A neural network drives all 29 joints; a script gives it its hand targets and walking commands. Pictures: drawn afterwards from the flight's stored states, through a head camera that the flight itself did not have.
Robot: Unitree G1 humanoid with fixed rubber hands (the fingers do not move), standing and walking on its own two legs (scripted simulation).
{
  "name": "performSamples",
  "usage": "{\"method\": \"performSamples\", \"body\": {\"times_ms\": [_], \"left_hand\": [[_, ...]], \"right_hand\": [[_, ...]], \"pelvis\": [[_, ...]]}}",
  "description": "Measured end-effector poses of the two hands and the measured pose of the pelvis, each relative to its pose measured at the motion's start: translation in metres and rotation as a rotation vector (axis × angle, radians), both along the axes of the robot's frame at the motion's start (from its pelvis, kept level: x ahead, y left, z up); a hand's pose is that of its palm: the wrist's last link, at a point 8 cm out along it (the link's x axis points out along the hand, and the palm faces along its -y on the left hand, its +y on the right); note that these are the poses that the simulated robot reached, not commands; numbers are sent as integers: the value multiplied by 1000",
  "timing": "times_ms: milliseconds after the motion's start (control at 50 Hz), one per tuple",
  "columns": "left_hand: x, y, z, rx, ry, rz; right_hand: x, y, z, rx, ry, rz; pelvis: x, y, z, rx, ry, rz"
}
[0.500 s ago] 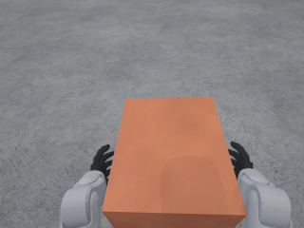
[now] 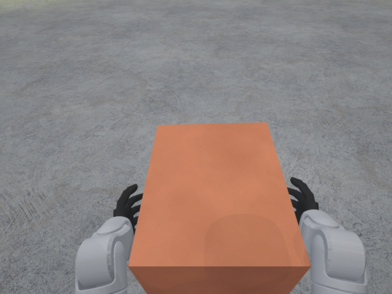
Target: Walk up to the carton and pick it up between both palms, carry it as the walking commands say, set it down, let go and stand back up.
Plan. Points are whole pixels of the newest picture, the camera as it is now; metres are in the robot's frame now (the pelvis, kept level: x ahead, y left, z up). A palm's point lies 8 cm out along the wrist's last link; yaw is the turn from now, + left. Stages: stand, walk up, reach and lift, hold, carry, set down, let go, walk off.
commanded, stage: carry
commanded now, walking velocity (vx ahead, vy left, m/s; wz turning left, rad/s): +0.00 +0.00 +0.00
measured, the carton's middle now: (213, 218) +0.30 +0.01 +0.02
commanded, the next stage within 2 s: none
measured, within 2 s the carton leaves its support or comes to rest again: neither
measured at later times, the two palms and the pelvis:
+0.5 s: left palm (126, 225) +0.25 +0.17 +0.08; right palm (305, 221) +0.26 -0.16 +0.08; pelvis +0.00 +0.00 +0.00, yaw +0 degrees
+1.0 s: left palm (124, 223) +0.25 +0.17 +0.08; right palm (302, 219) +0.26 -0.15 +0.08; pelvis +0.00 +0.01 +0.00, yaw +0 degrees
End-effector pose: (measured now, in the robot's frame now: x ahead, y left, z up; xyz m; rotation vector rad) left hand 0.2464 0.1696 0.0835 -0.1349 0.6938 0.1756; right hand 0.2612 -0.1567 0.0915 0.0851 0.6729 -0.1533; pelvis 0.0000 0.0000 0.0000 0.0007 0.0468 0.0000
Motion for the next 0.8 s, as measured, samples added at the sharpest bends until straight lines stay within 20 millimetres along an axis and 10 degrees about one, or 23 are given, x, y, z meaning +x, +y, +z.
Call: {"method": "performSamples", "body": {"times_ms": [800], "left_hand": [[6, 2, -7, 0, 3, -11]], "right_hand": [[1, 2, -8, 8, 1, -18]], "pelvis": [[2, 7, 0, 0, -2, 6]]}}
